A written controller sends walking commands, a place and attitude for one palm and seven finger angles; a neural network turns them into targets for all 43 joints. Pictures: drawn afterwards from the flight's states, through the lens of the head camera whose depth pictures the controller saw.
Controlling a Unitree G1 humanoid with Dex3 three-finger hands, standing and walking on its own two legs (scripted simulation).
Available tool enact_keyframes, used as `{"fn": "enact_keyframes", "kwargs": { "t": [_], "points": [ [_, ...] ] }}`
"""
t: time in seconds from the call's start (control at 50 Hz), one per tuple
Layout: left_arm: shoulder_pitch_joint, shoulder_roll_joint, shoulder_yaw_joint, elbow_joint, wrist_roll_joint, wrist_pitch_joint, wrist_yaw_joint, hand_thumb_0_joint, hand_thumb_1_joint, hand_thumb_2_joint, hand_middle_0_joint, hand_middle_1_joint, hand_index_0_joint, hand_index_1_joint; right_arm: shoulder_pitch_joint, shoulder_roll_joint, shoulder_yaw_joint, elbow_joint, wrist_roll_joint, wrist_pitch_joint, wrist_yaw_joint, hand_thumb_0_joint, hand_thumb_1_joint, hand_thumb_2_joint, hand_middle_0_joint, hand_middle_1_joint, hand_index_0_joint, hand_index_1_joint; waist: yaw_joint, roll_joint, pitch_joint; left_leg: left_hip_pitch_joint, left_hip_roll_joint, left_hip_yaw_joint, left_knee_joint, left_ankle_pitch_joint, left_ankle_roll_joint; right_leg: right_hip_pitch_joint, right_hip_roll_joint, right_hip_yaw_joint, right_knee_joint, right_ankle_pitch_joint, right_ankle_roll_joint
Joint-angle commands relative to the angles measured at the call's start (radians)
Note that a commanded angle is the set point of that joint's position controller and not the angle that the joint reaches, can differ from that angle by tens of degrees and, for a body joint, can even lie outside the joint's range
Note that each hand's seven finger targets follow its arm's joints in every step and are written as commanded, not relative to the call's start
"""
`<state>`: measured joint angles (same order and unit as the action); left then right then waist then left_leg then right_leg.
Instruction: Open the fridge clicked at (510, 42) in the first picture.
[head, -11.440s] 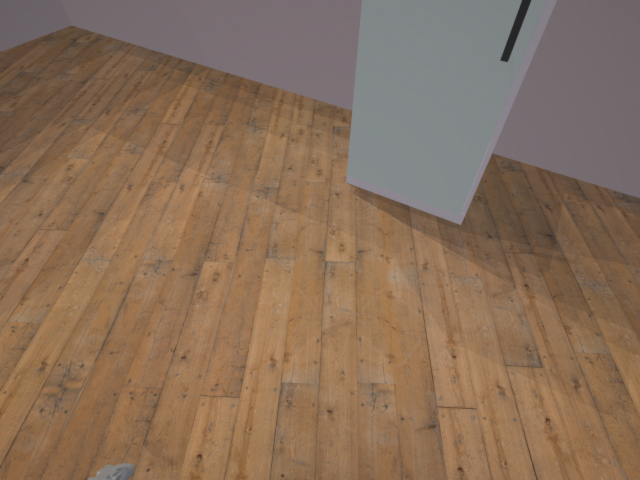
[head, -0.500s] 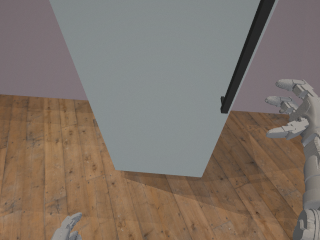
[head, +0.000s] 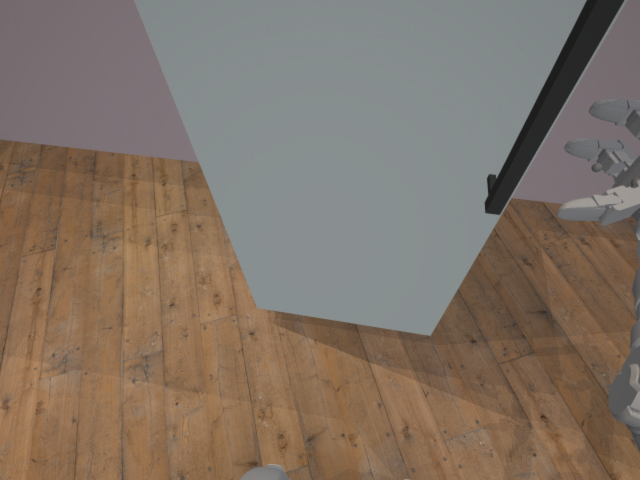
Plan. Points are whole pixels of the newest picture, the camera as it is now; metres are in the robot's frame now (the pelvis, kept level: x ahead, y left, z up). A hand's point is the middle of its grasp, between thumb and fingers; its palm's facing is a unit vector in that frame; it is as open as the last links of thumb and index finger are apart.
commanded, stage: move the hooked fingers beside the handle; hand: right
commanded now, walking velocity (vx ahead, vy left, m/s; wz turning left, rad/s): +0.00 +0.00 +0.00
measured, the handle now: (546, 90) +0.53 -0.17 +0.19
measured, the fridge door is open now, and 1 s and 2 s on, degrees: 0 0 0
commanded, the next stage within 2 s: feel for the door with the fingertips in 0.80 s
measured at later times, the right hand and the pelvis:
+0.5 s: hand (608, 178) +0.46 -0.25 +0.14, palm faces +0.02 +1.00 +0.02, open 14.0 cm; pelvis +0.02 +0.00 +0.00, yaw +0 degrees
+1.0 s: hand (605, 181) +0.46 -0.24 +0.14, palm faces +0.02 +1.00 +0.01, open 14.0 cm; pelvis +0.00 +0.00 +0.00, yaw +0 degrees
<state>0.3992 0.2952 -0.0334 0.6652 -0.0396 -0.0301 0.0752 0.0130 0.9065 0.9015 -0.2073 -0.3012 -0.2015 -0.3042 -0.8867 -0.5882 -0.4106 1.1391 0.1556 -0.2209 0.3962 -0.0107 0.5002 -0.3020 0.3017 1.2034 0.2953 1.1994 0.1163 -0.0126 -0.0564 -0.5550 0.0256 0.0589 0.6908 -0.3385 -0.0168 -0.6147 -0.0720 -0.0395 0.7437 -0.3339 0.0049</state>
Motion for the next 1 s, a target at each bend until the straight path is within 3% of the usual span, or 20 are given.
{"fn": "enact_keyframes", "kwargs": {
  "t": [0.0, 0.04, 0.08, 0.14, 0.2, 0.24, 0.26, 0.3, 0.34, 0.44, 0.54, 0.58, 0.64, 0.68, 0.74, 0.78, 0.84, 0.9, 0.94, 0.98],
  "points": [
    [0.108, 0.169, 0.064, -0.080, 0.009, -0.014, 0.009, 0.000, 0.900, 0.900, -0.200, -0.300, -0.200, -0.300, -0.458, -0.276, -0.037, -0.165, 0.002, -0.046, -0.024, 0.000, 0.500, -0.300, 0.300, 1.200, 0.300, 1.200, 0.012, -0.090, -0.372, 0.066, -0.057, -0.017, -0.063, 0.294, 0.027, 0.266, 0.049, 0.051, -0.064, 0.271, -0.034],
    [0.118, 0.175, 0.067, -0.092, 0.014, -0.003, 0.007, 0.000, 0.900, 0.900, -0.200, -0.300, -0.200, -0.300, -0.404, -0.352, -0.107, -0.170, -0.002, -0.055, -0.036, 0.000, 0.500, -0.300, 0.300, 1.200, 0.300, 1.200, -0.015, -0.046, -0.405, 0.123, -0.060, -0.019, -0.050, 0.340, 0.028, 0.244, 0.050, 0.045, -0.058, 0.309, -0.038],
    [0.110, 0.162, 0.070, -0.117, 0.014, 0.003, -0.004, 0.000, 0.900, 0.900, -0.200, -0.300, -0.200, -0.300, -0.383, -0.296, -0.070, -0.255, -0.006, -0.071, -0.034, 0.000, 0.500, -0.300, 0.300, 1.200, 0.300, 1.200, -0.027, -0.122, -0.479, 0.128, -0.061, -0.017, -0.036, 0.389, 0.030, 0.311, 0.049, 0.040, -0.053, 0.383, -0.030],
    [0.107, 0.164, 0.074, -0.125, 0.012, 0.018, -0.007, 0.000, 0.900, 0.900, -0.200, -0.300, -0.200, -0.300, -0.328, -0.322, -0.110, -0.282, 0.017, -0.074, -0.033, 0.000, 0.500, -0.300, 0.300, 1.200, 0.300, 1.200, -0.033, -0.070, -0.449, 0.156, -0.069, -0.016, -0.041, 0.417, 0.031, 0.291, 0.044, 0.033, -0.051, 0.401, -0.036],
    [0.094, 0.162, 0.075, -0.139, 0.004, 0.025, -0.009, 0.000, 0.900, 0.900, -0.200, -0.300, -0.200, -0.300, -0.278, -0.306, -0.109, -0.290, 0.026, -0.047, -0.026, 0.000, 0.500, -0.300, 0.300, 1.200, 0.300, 1.200, -0.038, -0.074, -0.414, 0.165, -0.065, -0.020, -0.051, 0.426, 0.027, 0.269, 0.047, 0.020, -0.062, 0.372, -0.038],
    [0.095, 0.166, 0.074, -0.136, 0.005, 0.031, -0.003, 0.000, 0.900, 0.900, -0.200, -0.300, -0.200, -0.300, -0.294, -0.334, -0.127, -0.280, 0.027, -0.042, -0.024, 0.000, 0.500, -0.300, 0.300, 1.200, 0.300, 1.200, -0.030, -0.040, -0.373, 0.169, -0.066, -0.022, -0.055, 0.423, 0.026, 0.239, 0.049, 0.015, -0.062, 0.347, -0.044],
    [0.088, 0.165, 0.075, -0.142, 0.003, 0.032, -0.003, 0.000, 0.900, 0.900, -0.200, -0.300, -0.200, -0.300, -0.315, -0.355, -0.135, -0.327, 0.025, -0.050, -0.023, 0.000, 0.500, -0.300, 0.300, 1.200, 0.300, 1.200, -0.034, -0.068, -0.407, 0.185, -0.063, -0.028, -0.051, 0.438, 0.024, 0.253, 0.050, 0.015, -0.064, 0.356, -0.042],
    [0.077, 0.156, 0.077, -0.147, 0.003, 0.029, -0.004, 0.000, 0.900, 0.900, -0.200, -0.300, -0.200, -0.300, -0.298, -0.309, -0.110, -0.374, 0.032, -0.062, -0.017, 0.000, 0.500, -0.300, 0.300, 1.200, 0.300, 1.200, -0.032, -0.102, -0.435, 0.174, -0.065, -0.026, -0.050, 0.443, 0.027, 0.300, 0.050, 0.017, -0.056, 0.378, -0.039],
    [0.073, 0.153, 0.074, -0.138, 0.001, 0.028, -0.001, 0.000, 0.900, 0.900, -0.200, -0.300, -0.200, -0.300, -0.315, -0.259, -0.069, -0.362, 0.045, -0.064, -0.007, 0.000, 0.500, -0.300, 0.300, 1.200, 0.300, 1.200, -0.010, -0.100, -0.389, 0.141, -0.069, -0.023, -0.055, 0.431, 0.030, 0.306, 0.048, 0.018, -0.050, 0.380, -0.041],
    [0.062, 0.153, 0.071, -0.124, -0.001, 0.024, 0.004, 0.000, 0.900, 0.900, -0.200, -0.300, -0.200, -0.300, -0.356, -0.188, -0.002, -0.329, 0.054, -0.042, 0.011, 0.000, 0.500, -0.300, 0.300, 1.200, 0.300, 1.200, 0.007, -0.087, -0.354, 0.098, -0.064, -0.015, -0.062, 0.385, 0.031, 0.313, 0.049, 0.032, -0.052, 0.344, -0.040],
    [0.050, 0.151, 0.068, -0.124, 0.002, 0.020, 0.002, 0.000, 0.900, 0.900, -0.200, -0.300, -0.200, -0.300, -0.383, -0.176, 0.003, -0.344, 0.056, -0.049, -0.010, 0.000, 0.500, -0.300, 0.300, 1.200, 0.300, 1.200, -0.001, -0.073, -0.369, 0.098, -0.061, -0.010, -0.053, 0.377, 0.034, 0.319, 0.049, 0.045, -0.049, 0.354, -0.036],
    [0.038, 0.146, 0.069, -0.130, 0.003, 0.017, -0.003, 0.000, 0.900, 0.900, -0.200, -0.300, -0.200, -0.300, -0.379, -0.162, 0.010, -0.389, 0.049, -0.054, -0.024, 0.000, 0.500, -0.300, 0.300, 1.200, 0.300, 1.200, -0.012, -0.147, -0.426, 0.091, -0.059, -0.010, -0.043, 0.387, 0.036, 0.372, 0.048, 0.049, -0.044, 0.393, -0.027],
    [0.041, 0.153, 0.064, -0.129, 0.004, 0.023, -0.003, 0.000, 0.900, 0.900, -0.200, -0.300, -0.200, -0.300, -0.323, -0.209, -0.043, -0.300, 0.053, -0.042, -0.040, 0.000, 0.500, -0.300, 0.300, 1.200, 0.300, 1.200, -0.019, -0.019, -0.361, 0.125, -0.061, -0.007, -0.050, 0.379, 0.033, 0.289, 0.049, 0.047, -0.051, 0.347, -0.035],
    [0.023, 0.149, 0.060, -0.143, 0.001, 0.024, -0.004, 0.000, 0.900, 0.900, -0.200, -0.300, -0.200, -0.300, -0.337, -0.211, -0.029, -0.301, 0.036, -0.040, -0.041, 0.000, 0.500, -0.300, 0.300, 1.200, 0.300, 1.200, -0.024, -0.063, -0.354, 0.129, -0.054, -0.016, -0.050, 0.360, 0.031, 0.264, 0.055, 0.038, -0.062, 0.301, -0.034],
    [0.026, 0.151, 0.060, -0.152, 0.003, 0.026, -0.001, 0.000, 0.900, 0.900, -0.200, -0.300, -0.200, -0.300, -0.343, -0.256, -0.055, -0.336, 0.028, -0.062, -0.045, 0.000, 0.500, -0.300, 0.300, 1.200, 0.300, 1.200, -0.029, -0.074, -0.381, 0.142, -0.056, -0.019, -0.046, 0.362, 0.035, 0.275, 0.053, 0.038, -0.056, 0.310, -0.035],
    [0.021, 0.146, 0.059, -0.150, 0.001, 0.021, -0.002, 0.000, 0.900, 0.900, -0.200, -0.300, -0.200, -0.300, -0.368, -0.214, -0.025, -0.347, 0.035, -0.073, -0.038, 0.000, 0.500, -0.300, 0.300, 1.200, 0.300, 1.200, -0.020, -0.097, -0.394, 0.127, -0.059, -0.017, -0.048, 0.351, 0.034, 0.304, 0.051, 0.045, -0.059, 0.307, -0.030],
    [0.033, 0.156, 0.059, -0.136, 0.000, 0.021, 0.005, 0.000, 0.900, 0.900, -0.200, -0.300, -0.200, -0.300, -0.363, -0.253, -0.054, -0.285, 0.050, -0.071, -0.021, 0.000, 0.500, -0.300, 0.300, 1.200, 0.300, 1.200, -0.014, -0.029, -0.354, 0.143, -0.059, -0.022, -0.062, 0.328, 0.031, 0.251, 0.052, 0.040, -0.063, 0.254, -0.038],
    [0.033, 0.151, 0.055, -0.128, -0.002, 0.016, 0.007, 0.000, 0.900, 0.900, -0.200, -0.300, -0.200, -0.300, -0.386, -0.193, 0.010, -0.259, 0.037, -0.059, -0.007, 0.000, 0.500, -0.300, 0.300, 1.200, 0.300, 1.200, 0.002, -0.086, -0.315, 0.082, -0.056, -0.019, -0.070, 0.271, 0.030, 0.246, 0.052, 0.042, -0.071, 0.208, -0.034],
    [0.047, 0.156, 0.060, -0.122, -0.001, 0.013, 0.009, 0.000, 0.900, 0.900, -0.200, -0.300, -0.200, -0.300, -0.404, -0.189, 0.012, -0.263, 0.045, -0.063, -0.009, 0.000, 0.500, -0.300, 0.300, 1.200, 0.300, 1.200, 0.008, -0.059, -0.320, 0.078, -0.059, -0.019, -0.071, 0.257, 0.033, 0.251, 0.051, 0.048, -0.066, 0.206, -0.037],
    [0.053, 0.155, 0.064, -0.113, 0.001, 0.005, 0.006, 0.000, 0.900, 0.900, -0.200, -0.300, -0.200, -0.300, -0.442, -0.154, 0.034, -0.292, 0.048, -0.068, -0.015, 0.000, 0.500, -0.300, 0.300, 1.200, 0.300, 1.200, 0.015, -0.098, -0.360, 0.053, -0.059, -0.015, -0.069, 0.240, 0.032, 0.291, 0.049, 0.055, -0.066, 0.205, -0.032]
  ]
}}
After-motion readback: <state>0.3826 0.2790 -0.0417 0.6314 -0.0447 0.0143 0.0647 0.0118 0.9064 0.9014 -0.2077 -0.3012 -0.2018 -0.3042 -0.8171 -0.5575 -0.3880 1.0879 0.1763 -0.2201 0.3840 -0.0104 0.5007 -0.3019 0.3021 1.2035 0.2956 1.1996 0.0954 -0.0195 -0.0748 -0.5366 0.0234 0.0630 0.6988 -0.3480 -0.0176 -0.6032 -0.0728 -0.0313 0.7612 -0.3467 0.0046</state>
